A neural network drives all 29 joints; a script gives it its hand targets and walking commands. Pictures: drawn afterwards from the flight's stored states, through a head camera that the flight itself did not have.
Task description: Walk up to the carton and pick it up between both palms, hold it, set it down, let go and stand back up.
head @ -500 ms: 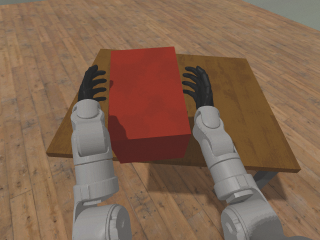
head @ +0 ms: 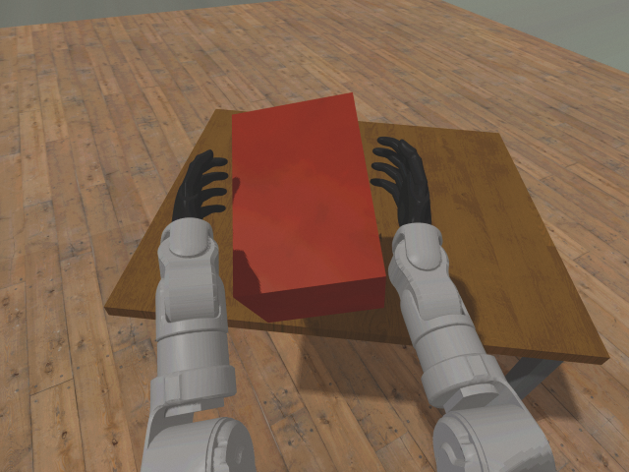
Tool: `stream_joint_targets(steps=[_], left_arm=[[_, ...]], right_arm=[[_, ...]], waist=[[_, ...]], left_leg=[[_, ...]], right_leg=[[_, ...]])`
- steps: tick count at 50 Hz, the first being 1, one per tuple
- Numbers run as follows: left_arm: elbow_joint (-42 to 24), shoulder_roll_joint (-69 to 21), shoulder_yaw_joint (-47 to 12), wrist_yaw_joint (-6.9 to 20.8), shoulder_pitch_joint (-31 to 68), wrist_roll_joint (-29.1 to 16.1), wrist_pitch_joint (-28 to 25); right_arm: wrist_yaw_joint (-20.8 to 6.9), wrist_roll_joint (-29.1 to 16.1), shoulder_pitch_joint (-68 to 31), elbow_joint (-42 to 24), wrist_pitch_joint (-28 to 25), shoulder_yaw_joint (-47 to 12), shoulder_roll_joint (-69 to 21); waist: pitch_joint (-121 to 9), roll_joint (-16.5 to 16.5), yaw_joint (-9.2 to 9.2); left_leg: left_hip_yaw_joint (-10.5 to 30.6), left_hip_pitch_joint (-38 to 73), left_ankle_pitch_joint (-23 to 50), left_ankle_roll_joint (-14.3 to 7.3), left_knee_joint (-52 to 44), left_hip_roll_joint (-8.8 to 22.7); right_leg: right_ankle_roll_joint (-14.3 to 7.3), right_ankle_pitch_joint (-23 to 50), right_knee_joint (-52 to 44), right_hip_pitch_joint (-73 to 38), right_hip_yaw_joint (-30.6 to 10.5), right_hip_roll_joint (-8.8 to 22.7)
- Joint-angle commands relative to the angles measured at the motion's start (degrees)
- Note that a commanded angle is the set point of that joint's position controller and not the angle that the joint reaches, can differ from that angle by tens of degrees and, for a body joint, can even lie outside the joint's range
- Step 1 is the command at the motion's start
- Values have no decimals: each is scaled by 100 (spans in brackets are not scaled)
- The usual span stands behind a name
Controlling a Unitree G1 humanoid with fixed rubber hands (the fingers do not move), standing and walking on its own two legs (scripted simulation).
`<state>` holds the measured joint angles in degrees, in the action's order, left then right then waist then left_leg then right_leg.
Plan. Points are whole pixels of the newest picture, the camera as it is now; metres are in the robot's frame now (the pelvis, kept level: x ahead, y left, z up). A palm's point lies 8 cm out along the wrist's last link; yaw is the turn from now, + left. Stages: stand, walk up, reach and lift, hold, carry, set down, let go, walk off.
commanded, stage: set down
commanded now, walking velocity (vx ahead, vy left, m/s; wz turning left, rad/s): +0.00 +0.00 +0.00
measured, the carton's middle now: (308, 212) +0.42 +0.00 +0.11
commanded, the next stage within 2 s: none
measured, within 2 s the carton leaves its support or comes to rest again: neither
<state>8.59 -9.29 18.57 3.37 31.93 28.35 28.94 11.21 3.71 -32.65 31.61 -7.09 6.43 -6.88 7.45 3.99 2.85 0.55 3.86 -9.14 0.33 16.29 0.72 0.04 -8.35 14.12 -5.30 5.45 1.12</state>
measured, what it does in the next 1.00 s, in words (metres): stands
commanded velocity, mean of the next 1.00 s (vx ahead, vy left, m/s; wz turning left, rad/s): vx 0.00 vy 0.00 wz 0.00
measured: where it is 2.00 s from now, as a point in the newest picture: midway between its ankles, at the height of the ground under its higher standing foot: outside the picture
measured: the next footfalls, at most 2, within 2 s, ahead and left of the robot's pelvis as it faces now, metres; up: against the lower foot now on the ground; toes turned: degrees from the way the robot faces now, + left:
none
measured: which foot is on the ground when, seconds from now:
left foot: down 0.00-1.00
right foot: down 0.00-1.00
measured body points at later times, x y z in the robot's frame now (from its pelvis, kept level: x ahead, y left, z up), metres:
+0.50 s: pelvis +0.02 +0.00 +0.00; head +0.02 +0.03 +0.45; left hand +0.40 +0.14 +0.12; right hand +0.39 -0.12 +0.14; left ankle +0.01 +0.12 -0.75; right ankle +0.01 -0.12 -0.75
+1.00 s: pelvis +0.02 +0.00 +0.00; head +0.03 +0.03 +0.45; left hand +0.42 +0.13 +0.09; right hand +0.40 -0.13 +0.11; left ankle +0.01 +0.12 -0.75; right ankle +0.01 -0.12 -0.75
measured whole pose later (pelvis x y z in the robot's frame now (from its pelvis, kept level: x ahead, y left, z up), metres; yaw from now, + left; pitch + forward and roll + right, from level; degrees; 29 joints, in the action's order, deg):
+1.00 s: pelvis +0.02 +0.00 +0.00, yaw -1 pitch -4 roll -1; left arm 36.9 -8.3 24.7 -1.6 38.0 26.6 9.2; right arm 9.5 14.0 -37.4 50.8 -19.7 21.9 -8.4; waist 4.3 2.7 0.7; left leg -0.7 -2.5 -9.6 0.3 15.9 1.2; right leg 0.3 -7.1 11.4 0.5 4.4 0.6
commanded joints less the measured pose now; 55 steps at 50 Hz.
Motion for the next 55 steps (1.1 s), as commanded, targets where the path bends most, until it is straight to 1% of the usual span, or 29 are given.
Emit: stream_joint_targets(steps=[1,5,12,14,19,23,27,36,45,55], left_arm=[[-107,-2279,-2335,841,2451,-763,-604],[-82,-2365,-2537,747,2474,-860,-891],[23,-2403,-2592,673,2382,-861,-1068],[71,-2410,-2561,660,2350,-839,-1088],[260,-2422,-2455,646,2394,-777,-1145],[513,-2485,-2363,625,2521,-736,-1252],[820,-2566,-2257,577,2707,-705,-1423],[1636,-2701,-1912,463,3216,-597,-1939],[2342,-2709,-1498,396,3554,-468,-2437],[2798,-2691,-1187,368,3714,-401,-2840]], right_arm=[[-648,127,-3065,-661,-540,-1713,-1970],[-589,110,-3065,-619,-739,-1889,-2083],[-521,72,-2972,-515,-827,-2023,-2167],[-512,71,-2950,-466,-831,-2031,-2169],[-530,142,-2941,-286,-848,-1880,-2152],[-576,287,-2955,-28,-905,-1609,-2126],[-647,453,-3081,238,-1005,-1328,-2143],[-819,917,-3302,1077,-1205,-674,-2336],[-931,1306,-3396,1688,-1299,-252,-2643],[-993,1656,-3366,1919,-1354,21,-2913]], waist=[[-1741,-419,88],[-2106,-418,71],[-2284,-347,16],[-2277,-342,-9],[-2189,-360,-25],[-2171,-431,-6],[-2219,-480,-22],[-2347,-514,-84],[-2492,-444,-175],[-2696,-391,-236]], left_leg=[[-652,-89,899,-27,-205,-59],[-598,-91,1464,25,-25,-83],[-544,-249,1764,27,49,-120],[-536,-282,1817,26,54,-125],[-550,-313,1771,50,33,-121],[-562,-233,1781,114,33,-86],[-579,-162,1825,173,44,-53],[-636,-215,1677,212,-45,-24],[-732,-538,1443,142,-153,-71],[-790,-784,1478,106,-141,-94]], right_leg=[[81,675,-76,-499,460,-161],[126,1505,69,-748,392,-168],[201,2282,207,-1053,281,-143],[210,2402,229,-1097,265,-142],[204,2303,195,-1008,269,-148],[158,2029,124,-825,314,-177],[116,1771,54,-628,358,-210],[58,1424,-47,-417,373,-224],[99,1588,-16,-584,274,-182],[143,1929,96,-676,183,-165]])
